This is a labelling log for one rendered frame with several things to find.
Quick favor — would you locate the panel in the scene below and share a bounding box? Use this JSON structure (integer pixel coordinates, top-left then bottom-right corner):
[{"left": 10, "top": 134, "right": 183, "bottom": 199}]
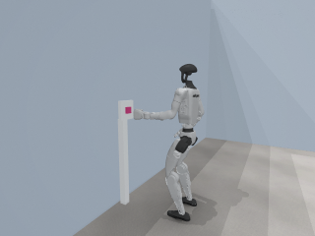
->
[{"left": 117, "top": 100, "right": 134, "bottom": 205}]

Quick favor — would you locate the robot left upper arm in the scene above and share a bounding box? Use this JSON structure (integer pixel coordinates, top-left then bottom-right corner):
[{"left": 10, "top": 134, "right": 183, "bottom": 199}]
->
[{"left": 168, "top": 88, "right": 188, "bottom": 120}]

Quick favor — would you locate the left robot forearm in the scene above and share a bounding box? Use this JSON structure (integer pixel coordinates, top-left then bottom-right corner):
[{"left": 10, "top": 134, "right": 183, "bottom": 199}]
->
[{"left": 142, "top": 110, "right": 172, "bottom": 121}]

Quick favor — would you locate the button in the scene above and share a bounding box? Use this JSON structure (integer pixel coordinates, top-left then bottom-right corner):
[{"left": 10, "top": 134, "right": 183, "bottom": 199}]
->
[{"left": 125, "top": 106, "right": 132, "bottom": 114}]

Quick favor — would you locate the left robot hand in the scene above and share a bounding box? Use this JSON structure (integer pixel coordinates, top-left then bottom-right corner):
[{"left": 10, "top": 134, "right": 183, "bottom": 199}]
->
[{"left": 133, "top": 108, "right": 144, "bottom": 120}]

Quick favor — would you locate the robot right upper arm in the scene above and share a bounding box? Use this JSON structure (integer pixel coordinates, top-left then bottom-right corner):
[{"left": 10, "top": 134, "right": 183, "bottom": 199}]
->
[{"left": 197, "top": 90, "right": 205, "bottom": 117}]

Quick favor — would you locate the robot head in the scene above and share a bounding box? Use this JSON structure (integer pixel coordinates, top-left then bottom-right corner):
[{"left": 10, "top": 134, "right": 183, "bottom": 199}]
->
[{"left": 179, "top": 64, "right": 198, "bottom": 89}]

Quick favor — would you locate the right robot hand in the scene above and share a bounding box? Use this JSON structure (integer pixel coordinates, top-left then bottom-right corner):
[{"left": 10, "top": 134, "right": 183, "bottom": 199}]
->
[{"left": 173, "top": 128, "right": 183, "bottom": 140}]

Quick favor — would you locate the right robot forearm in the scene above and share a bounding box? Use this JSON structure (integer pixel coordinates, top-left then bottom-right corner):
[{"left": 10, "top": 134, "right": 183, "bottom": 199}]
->
[{"left": 191, "top": 116, "right": 202, "bottom": 127}]

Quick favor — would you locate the robot right thigh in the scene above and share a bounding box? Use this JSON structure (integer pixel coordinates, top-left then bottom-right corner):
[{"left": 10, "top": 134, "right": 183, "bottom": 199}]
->
[{"left": 176, "top": 137, "right": 198, "bottom": 174}]

